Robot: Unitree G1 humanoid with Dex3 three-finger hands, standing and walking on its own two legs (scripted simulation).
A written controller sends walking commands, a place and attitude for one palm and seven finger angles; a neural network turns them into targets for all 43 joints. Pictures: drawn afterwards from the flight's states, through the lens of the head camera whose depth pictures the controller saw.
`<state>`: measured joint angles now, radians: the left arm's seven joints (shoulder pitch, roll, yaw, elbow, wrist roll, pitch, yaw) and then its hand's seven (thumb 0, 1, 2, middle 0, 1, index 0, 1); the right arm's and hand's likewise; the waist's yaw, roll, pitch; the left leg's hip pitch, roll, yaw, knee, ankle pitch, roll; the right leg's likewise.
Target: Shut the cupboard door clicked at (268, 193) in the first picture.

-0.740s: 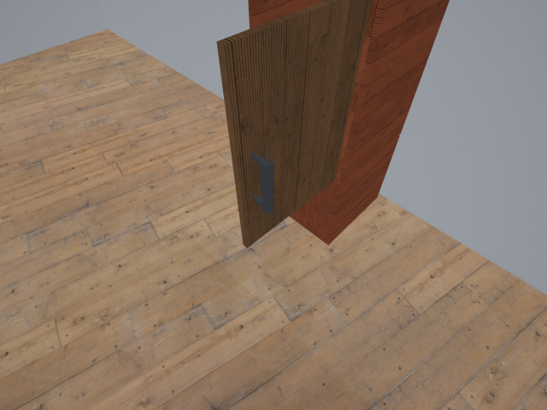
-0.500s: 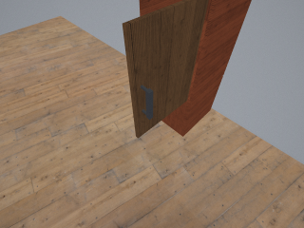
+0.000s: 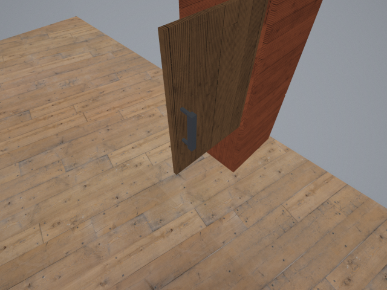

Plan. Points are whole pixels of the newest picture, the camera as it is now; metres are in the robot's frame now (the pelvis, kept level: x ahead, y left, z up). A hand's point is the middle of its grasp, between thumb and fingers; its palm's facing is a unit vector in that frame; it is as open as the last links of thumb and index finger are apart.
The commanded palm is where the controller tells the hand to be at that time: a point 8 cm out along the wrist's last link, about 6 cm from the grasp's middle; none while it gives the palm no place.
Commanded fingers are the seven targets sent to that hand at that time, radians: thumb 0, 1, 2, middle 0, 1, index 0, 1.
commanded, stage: look at it before walking up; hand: left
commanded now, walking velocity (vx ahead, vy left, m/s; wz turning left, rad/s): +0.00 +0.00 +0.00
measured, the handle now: (187, 129) +0.60 +0.05 -0.09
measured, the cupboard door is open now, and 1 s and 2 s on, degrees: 88 88 88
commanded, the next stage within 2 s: walk around to get in front in 0.10 s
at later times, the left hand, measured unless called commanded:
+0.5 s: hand out of the picture +0.06 +0.20 -0.18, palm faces -0.09 -0.96 -0.27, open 7.3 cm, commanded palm none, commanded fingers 0.00 0.90 0.90 -0.20 -0.30 -0.20 -0.30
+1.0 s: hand out of the picture +0.09 +0.12 -0.17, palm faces -0.29 -0.92 -0.25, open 7.3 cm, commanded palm none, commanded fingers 0.00 0.90 0.90 -0.20 -0.30 -0.20 -0.30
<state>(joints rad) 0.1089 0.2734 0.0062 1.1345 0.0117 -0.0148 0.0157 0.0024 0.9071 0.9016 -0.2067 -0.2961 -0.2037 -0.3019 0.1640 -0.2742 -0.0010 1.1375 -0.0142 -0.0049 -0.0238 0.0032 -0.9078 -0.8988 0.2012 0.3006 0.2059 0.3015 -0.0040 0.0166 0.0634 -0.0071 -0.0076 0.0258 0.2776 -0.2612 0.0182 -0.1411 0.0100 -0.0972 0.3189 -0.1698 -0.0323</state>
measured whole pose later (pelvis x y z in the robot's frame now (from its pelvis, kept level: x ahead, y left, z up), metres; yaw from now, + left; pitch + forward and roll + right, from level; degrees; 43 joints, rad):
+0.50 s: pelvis -0.01 -0.01 -0.01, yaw -7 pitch -1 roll +2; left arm 0.15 0.25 0.04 1.06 0.02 0.07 0.00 0.00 0.91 0.90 -0.20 -0.30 -0.20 -0.30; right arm 0.19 -0.21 -0.02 1.05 -0.03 0.02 -0.05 0.00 -0.91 -0.90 0.20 0.30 0.21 0.30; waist 0.01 -0.02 0.10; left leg -0.06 0.00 0.14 0.43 -0.35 0.02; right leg -0.32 0.02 0.00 0.70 -0.35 -0.02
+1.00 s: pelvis +0.00 -0.06 +0.00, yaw -22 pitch +2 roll +2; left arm 0.25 0.18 0.06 0.95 0.03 0.03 0.01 0.00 0.90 0.90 -0.21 -0.30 -0.21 -0.30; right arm 0.05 -0.24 -0.07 0.92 -0.01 0.05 -0.04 0.00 -0.91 -0.90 0.20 0.30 0.20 0.30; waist 0.04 0.00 0.11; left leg -0.48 0.04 -0.05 1.02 -0.39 -0.08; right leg -0.25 0.10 0.15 0.44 -0.21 -0.07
